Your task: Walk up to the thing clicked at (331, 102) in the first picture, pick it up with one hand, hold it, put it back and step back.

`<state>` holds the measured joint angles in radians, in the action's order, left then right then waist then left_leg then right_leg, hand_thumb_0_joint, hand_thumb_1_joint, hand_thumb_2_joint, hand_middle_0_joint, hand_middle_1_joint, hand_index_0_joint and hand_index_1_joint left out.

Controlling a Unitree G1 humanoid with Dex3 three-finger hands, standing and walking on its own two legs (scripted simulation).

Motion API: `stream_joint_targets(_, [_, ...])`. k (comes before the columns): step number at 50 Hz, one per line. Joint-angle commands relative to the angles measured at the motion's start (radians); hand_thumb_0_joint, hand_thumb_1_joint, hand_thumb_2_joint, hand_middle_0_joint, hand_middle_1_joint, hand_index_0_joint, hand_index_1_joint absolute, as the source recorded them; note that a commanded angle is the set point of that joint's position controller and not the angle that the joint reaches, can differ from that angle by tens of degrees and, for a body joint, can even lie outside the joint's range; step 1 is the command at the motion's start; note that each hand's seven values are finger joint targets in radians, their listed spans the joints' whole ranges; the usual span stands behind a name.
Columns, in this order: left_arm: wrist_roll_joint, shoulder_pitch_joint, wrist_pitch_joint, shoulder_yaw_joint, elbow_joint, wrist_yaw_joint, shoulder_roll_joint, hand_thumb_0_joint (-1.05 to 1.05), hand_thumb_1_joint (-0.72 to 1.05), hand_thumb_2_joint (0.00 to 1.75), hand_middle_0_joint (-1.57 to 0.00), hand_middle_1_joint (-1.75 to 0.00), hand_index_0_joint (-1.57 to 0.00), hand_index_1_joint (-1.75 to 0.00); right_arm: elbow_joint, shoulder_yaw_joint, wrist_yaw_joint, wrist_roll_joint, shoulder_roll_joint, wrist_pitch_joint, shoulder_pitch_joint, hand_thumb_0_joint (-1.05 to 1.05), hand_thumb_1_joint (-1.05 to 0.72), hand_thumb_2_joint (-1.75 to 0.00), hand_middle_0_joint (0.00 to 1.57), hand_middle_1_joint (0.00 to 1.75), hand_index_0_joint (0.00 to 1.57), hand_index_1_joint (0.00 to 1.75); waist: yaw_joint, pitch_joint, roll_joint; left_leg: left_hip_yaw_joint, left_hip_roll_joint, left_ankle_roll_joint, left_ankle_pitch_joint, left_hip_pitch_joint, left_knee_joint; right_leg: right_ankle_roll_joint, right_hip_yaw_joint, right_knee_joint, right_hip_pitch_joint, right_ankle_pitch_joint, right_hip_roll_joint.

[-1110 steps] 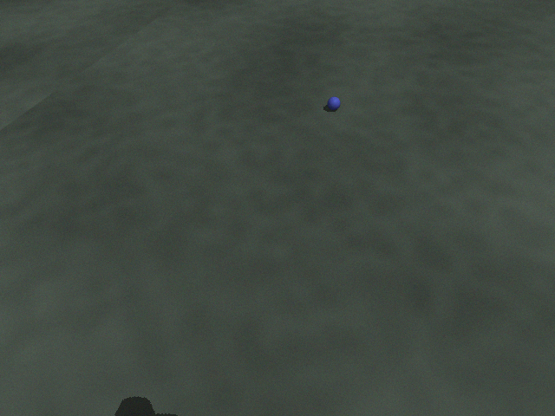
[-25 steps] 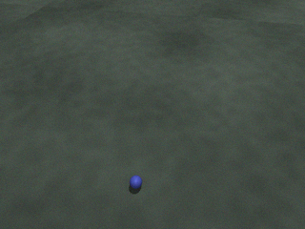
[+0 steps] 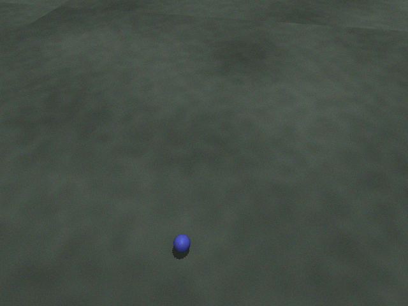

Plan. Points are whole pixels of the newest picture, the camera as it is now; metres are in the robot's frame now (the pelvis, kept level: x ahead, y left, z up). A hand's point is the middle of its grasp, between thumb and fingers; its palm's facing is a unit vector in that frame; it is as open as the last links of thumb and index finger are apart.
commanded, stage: stand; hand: left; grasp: from above
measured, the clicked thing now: (181, 242) +0.54 +0.16 -0.74
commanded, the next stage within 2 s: rise first in 0.68 s
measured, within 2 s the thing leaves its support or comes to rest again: neither
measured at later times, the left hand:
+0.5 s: hand out of the picture +0.07 +0.26 -0.16, palm faces -0.02 -0.94 -0.34, open 7.4 cm
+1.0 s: hand out of the picture +0.15 +0.25 -0.17, palm faces +0.01 -0.94 -0.33, open 8.8 cm
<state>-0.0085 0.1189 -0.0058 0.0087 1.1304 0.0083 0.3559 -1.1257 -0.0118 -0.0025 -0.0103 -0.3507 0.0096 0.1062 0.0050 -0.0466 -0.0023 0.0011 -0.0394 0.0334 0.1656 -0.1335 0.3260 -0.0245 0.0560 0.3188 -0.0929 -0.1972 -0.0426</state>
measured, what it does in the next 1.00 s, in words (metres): stands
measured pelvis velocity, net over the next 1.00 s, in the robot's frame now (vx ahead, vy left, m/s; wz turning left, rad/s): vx -0.01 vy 0.00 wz -0.02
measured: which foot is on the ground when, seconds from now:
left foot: down 0.00-1.00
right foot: down 0.00-1.00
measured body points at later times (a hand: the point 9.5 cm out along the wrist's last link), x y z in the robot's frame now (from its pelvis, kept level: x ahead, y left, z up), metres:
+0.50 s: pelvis +0.00 +0.00 +0.00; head +0.02 +0.00 +0.45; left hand +0.07 +0.31 -0.13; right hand +0.08 -0.30 -0.13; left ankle +0.01 +0.14 -0.75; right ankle -0.02 -0.13 -0.75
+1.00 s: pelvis -0.01 +0.00 -0.02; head +0.05 +0.01 +0.43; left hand +0.15 +0.30 -0.14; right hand +0.09 -0.27 -0.14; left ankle +0.01 +0.14 -0.75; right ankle -0.02 -0.13 -0.75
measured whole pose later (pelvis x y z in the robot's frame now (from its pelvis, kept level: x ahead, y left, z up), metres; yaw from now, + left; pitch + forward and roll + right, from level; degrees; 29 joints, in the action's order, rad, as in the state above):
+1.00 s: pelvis -0.01 +0.00 -0.02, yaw -1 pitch +5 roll +0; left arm -0.06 -0.05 0.00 0.14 1.06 0.02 0.35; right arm -0.82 0.02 0.03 0.02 -0.26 0.04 0.19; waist -0.01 -0.03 0.02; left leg -0.01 -0.05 0.03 0.25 -0.39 0.54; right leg -0.02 0.03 0.55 -0.36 -0.28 -0.04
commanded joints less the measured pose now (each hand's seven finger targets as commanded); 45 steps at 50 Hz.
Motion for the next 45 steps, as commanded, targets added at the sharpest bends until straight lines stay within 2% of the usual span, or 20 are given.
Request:
stream_joint_targets(1, [-0.003, -0.031, -0.021, 0.038, -0.053, -0.012, 0.213, 0.0, 0.9, 0.9, -0.2, -0.3, -0.2, -0.3, 0.056, 0.04, 0.01, 0.001, -0.216, 0.02, -0.033, 0.0, -0.9, -0.9, 0.2, 0.3, 0.2, 0.3, -0.001, 0.074, -0.008, 0.08, -0.102, -0.044, -0.175, 0.028, -0.039, 0.035, -0.085, -0.045, 0.007, 0.143, -0.105])
stream_joint_targets(6, [-0.004, -0.03, -0.023, 0.039, -0.054, -0.011, 0.215, 0.0, 0.9, 0.9, -0.2, -0.3, -0.2, -0.3, 0.058, 0.042, 0.01, 0.002, -0.217, 0.019, -0.034, 0.0, -0.9, -0.9, 0.2, 0.3, 0.2, 0.3, -0.001, 0.077, -0.001, 0.075, -0.098, -0.047, -0.173, 0.03, -0.031, 0.035, -0.089, -0.052, 0.01, 0.15, -0.107])
stream_joint_targets(10, [-0.003, -0.028, -0.022, 0.038, -0.053, -0.013, 0.214, 0.0, 0.9, 0.9, -0.2, -0.3, -0.2, -0.3, 0.057, 0.043, 0.01, 0.001, -0.216, 0.017, -0.038, 0.0, -0.9, -0.9, 0.2, 0.3, 0.2, 0.3, -0.003, 0.063, 0.002, 0.079, -0.097, -0.041, -0.143, 0.025, -0.037, 0.034, -0.085, -0.058, -0.006, 0.116, -0.103])
stream_joint_targets(17, [-0.004, -0.028, -0.023, 0.038, -0.056, -0.013, 0.214, 0.0, 0.9, 0.9, -0.2, -0.3, -0.2, -0.3, 0.058, 0.042, 0.009, 0.002, -0.215, 0.019, -0.036, 0.0, -0.9, -0.9, 0.2, 0.3, 0.2, 0.3, -0.001, 0.088, -0.006, 0.075, -0.1, -0.045, -0.19, 0.033, -0.03, 0.034, -0.085, -0.047, 0.023, 0.176, -0.109])
stream_joint_targets(21, [-0.002, -0.029, -0.022, 0.037, -0.058, -0.014, 0.213, 0.0, 0.9, 0.9, -0.2, -0.3, -0.2, -0.3, 0.057, 0.043, 0.01, 0.001, -0.215, 0.016, -0.035, 0.0, -0.9, -0.9, 0.2, 0.3, 0.2, 0.3, -0.001, 0.074, -0.005, 0.073, -0.099, -0.044, -0.173, 0.031, -0.032, 0.035, -0.085, -0.052, 0.006, 0.148, -0.106])
stream_joint_targets(27, [-0.002, -0.03, -0.022, 0.038, -0.059, -0.015, 0.211, 0.0, 0.9, 0.9, -0.2, -0.3, -0.2, -0.3, 0.059, 0.043, 0.01, 0.001, -0.216, 0.018, -0.036, 0.0, -0.9, -0.9, 0.2, 0.3, 0.2, 0.3, 0.001, 0.082, -0.013, 0.072, -0.101, -0.046, -0.195, 0.029, -0.029, 0.036, -0.084, -0.045, 0.027, 0.178, -0.109])
stream_joint_targets(38, [-0.005, -0.025, -0.022, 0.038, -0.061, -0.015, 0.214, 0.0, 0.9, 0.9, -0.2, -0.3, -0.2, -0.3, 0.062, 0.045, 0.01, 0.003, -0.214, 0.018, -0.033, 0.0, -0.9, -0.9, 0.2, 0.3, 0.2, 0.3, -0.003, 0.079, 0.0, 0.075, -0.104, -0.049, -0.186, 0.047, -0.029, 0.036, -0.082, -0.048, 0.012, 0.16, -0.106])
stream_joint_targets(39, [-0.003, -0.028, -0.022, 0.039, -0.061, -0.016, 0.215, 0.0, 0.82, 0.98, -0.12, -0.38, -0.12, -0.38, 0.061, 0.045, 0.01, 0.002, -0.215, 0.018, -0.028, 0.0, -0.93, -0.91, 0.2, 0.3, 0.2, 0.3, -0.006, 0.07, 0.004, 0.074, -0.099, -0.045, -0.178, 0.038, -0.033, 0.034, -0.083, -0.052, 0.006, 0.153, -0.104])
stream_joint_targets(40, [0.051, -0.379, -0.117, 0.039, -0.412, -0.028, 0.052, 0.0, 0.74, 1.0, -0.19, -0.46, -0.16, -0.46, 0.339, 0.01, 0.032, 0.068, -0.052, 0.065, -0.015, 0.0, -1.01, -0.94, 0.2, 0.3, 0.2, 0.3, -0.124, -0.006, -0.024, -0.061, 0.044, -0.039, 0.002, -0.069, 0.028, 0.024, -0.034, 0.017, -0.235, 0.085, 0.029])
stream_joint_targets(41, [0.049, -0.483, -0.111, 0.053, -0.353, -0.036, 0.089, 0.0, 0.66, 0.99, -0.17, -0.54, -0.14, -0.54, 0.279, 0.015, 0.042, 0.067, -0.077, 0.063, 0.036, 0.0, -0.97, -0.92, 0.2, 0.3, 0.2, 0.3, -0.103, 0.024, -0.001, -0.053, 0.048, -0.04, 0.027, -0.068, 0.043, 0.024, -0.019, 0.029, -0.198, 0.051, 0.031])
stream_joint_targets(42, [0.029, -0.307, -0.073, 0.107, -0.204, -0.039, 0.174, 0.0, 0.58, 0.97, -0.16, -0.62, -0.14, -0.62, 0.287, 0.036, 0.054, 0.072, -0.11, 0.05, 0.081, 0.0, -0.95, -0.92, 0.2, 0.3, 0.2, 0.3, -0.072, 0.028, 0.017, -0.052, 0.04, -0.04, 0.033, -0.083, 0.048, 0.03, -0.007, 0.036, -0.186, 0.021, 0.039])
stream_joint_targets(43, [0.012, -0.257, -0.049, 0.131, -0.11, -0.029, 0.194, 0.0, 0.5, 0.95, -0.15, -0.7, -0.15, -0.7, 0.3, 0.048, 0.054, 0.064, -0.11, 0.043, 0.093, 0.0, -0.96, -0.91, 0.2, 0.3, 0.2, 0.3, -0.06, 0.058, 0.059, -0.047, 0.046, -0.043, 0.021, -0.117, 0.089, 0.031, -0.003, 0.061, -0.197, 0.015, 0.04])
stream_joint_targets(44, [-0.007, -0.318, -0.044, 0.145, -0.123, -0.018, 0.226, 0.0, 0.42, 0.96, -0.12, -0.78, -0.13, -0.78, 0.325, 0.055, 0.056, 0.062, -0.105, 0.045, 0.099, 0.0, -0.96, -0.91, 0.2, 0.3, 0.2, 0.3, -0.051, 0.088, 0.07, -0.043, 0.044, -0.046, 0.001, -0.139, 0.124, 0.03, -0.005, 0.095, -0.217, 0.036, 0.04])
stream_joint_targets(45, [-0.033, -0.309, -0.051, 0.175, -0.126, -0.012, 0.249, 0.0, 0.34, 0.94, -0.1, -0.86, -0.12, -0.86, 0.348, 0.077, 0.057, 0.046, -0.104, 0.051, 0.108, 0.0, -0.97, -0.92, 0.2, 0.3, 0.2, 0.3, -0.033, 0.168, 0.038, -0.044, 0.046, -0.043, -0.03, -0.138, 0.15, 0.032, -0.013, 0.133, -0.2, 0.075, 0.032])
